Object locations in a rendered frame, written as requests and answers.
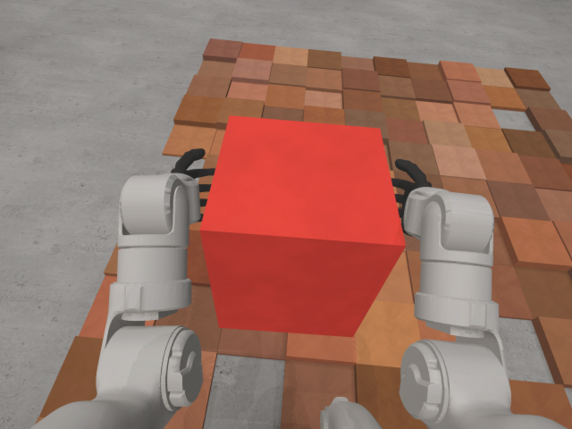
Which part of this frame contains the robot right forearm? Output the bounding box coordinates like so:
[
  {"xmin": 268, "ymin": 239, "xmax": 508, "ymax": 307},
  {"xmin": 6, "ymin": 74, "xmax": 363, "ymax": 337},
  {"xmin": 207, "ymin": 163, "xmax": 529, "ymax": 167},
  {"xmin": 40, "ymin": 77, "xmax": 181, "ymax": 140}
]
[{"xmin": 403, "ymin": 187, "xmax": 511, "ymax": 404}]

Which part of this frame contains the right robot thigh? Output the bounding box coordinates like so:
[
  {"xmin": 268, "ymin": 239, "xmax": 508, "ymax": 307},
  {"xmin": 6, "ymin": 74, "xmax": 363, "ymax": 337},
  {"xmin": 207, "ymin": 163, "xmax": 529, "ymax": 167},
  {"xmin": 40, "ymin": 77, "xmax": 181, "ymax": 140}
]
[{"xmin": 320, "ymin": 401, "xmax": 382, "ymax": 429}]

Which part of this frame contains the left robot upper arm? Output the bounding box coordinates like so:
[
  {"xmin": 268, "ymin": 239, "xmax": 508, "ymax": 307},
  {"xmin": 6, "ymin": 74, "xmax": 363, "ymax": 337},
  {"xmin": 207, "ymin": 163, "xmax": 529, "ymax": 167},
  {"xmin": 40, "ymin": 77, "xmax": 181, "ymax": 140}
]
[{"xmin": 30, "ymin": 325, "xmax": 203, "ymax": 429}]

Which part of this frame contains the left robot hand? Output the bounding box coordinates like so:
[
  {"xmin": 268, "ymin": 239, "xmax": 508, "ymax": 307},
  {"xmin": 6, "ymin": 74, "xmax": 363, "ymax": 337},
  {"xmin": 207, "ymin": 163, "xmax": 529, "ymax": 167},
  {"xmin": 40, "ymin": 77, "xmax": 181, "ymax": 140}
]
[{"xmin": 171, "ymin": 148, "xmax": 215, "ymax": 222}]

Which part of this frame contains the right robot upper arm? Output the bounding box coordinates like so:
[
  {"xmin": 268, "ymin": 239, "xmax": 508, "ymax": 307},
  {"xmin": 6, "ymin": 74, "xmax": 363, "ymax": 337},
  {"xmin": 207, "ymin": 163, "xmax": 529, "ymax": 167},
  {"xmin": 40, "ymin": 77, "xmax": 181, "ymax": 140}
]
[{"xmin": 400, "ymin": 339, "xmax": 567, "ymax": 429}]

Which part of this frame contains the robot left forearm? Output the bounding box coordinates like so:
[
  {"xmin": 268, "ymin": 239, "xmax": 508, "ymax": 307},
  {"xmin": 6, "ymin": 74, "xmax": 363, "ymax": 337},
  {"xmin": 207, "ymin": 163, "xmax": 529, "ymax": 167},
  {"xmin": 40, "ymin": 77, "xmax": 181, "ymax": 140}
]
[{"xmin": 96, "ymin": 173, "xmax": 201, "ymax": 387}]

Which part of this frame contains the carton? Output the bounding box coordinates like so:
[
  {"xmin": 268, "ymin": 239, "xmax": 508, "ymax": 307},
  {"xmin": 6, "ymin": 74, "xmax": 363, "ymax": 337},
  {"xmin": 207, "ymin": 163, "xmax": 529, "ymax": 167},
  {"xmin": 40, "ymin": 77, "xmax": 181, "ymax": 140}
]
[{"xmin": 199, "ymin": 115, "xmax": 406, "ymax": 337}]

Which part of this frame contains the right robot hand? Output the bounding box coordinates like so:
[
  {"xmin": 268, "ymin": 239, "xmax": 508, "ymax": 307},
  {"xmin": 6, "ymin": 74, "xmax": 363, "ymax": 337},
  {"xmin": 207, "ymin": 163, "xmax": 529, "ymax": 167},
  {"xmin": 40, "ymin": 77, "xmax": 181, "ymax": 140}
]
[{"xmin": 391, "ymin": 159, "xmax": 432, "ymax": 236}]

